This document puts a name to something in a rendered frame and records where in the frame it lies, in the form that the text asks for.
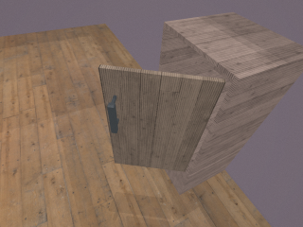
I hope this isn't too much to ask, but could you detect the handle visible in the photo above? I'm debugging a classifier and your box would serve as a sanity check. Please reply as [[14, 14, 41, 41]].
[[107, 95, 119, 133]]

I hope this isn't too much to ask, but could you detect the cupboard door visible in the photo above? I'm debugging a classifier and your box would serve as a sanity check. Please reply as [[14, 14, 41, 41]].
[[98, 64, 226, 172]]

